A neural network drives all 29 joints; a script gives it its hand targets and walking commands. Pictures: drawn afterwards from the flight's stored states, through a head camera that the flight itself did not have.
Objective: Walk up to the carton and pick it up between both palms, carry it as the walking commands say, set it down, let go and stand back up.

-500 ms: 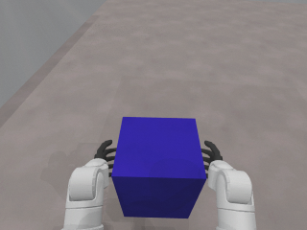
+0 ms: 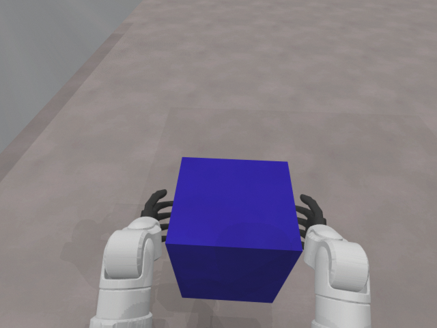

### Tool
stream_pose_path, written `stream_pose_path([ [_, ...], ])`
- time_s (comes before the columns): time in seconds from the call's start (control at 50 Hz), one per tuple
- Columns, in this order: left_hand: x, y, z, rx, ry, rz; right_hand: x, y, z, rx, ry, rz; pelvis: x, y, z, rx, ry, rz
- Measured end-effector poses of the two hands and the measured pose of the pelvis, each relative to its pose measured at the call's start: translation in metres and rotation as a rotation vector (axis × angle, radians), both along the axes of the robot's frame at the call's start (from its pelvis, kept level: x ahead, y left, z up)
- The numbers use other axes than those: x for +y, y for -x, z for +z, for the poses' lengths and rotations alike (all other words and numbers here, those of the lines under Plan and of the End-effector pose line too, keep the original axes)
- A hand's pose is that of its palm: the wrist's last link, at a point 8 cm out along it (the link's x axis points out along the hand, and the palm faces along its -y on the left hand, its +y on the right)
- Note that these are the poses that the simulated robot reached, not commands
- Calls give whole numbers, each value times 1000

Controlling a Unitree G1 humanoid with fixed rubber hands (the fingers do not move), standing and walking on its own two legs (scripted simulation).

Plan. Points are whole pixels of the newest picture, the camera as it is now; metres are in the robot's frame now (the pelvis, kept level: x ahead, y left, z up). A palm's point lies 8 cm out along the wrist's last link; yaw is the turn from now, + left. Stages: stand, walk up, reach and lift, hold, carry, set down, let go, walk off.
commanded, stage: carry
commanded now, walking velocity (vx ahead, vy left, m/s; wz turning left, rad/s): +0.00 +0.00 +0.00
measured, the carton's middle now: (230, 235) +0.30 -0.02 +0.01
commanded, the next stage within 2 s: hold in 0.96 s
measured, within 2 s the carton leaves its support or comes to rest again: neither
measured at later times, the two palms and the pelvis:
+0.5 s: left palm (132, 215) +0.30 +0.16 +0.08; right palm (288, 209) +0.31 -0.13 +0.08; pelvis +0.04 +0.01 +0.00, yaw +0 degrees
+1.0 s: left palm (140, 213) +0.31 +0.14 +0.08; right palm (297, 212) +0.31 -0.14 +0.08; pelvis +0.04 +0.01 +0.00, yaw +0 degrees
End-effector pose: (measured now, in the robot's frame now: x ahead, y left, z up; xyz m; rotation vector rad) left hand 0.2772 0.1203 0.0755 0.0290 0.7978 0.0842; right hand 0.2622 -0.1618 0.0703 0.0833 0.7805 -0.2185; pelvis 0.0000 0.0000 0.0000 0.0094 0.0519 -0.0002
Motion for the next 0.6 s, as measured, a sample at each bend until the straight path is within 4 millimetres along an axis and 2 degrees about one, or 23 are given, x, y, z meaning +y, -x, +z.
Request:
stream_pose_path([
  [0.12, 3, -6, 0, -3, -14, 8, 3, -10, -2, -3, -13, 9, 0, -8, 0, 12, 1, -2],
  [0.38, 31, -23, 2, -30, 18, 75, 30, -45, 9, -30, 17, 74, 10, -31, 1, 22, 5, -3],
  [0.6, 34, -31, 1, -16, 12, 73, 33, -51, 3, -16, 13, 73, 14, -38, 1, 13, 7, -1],
])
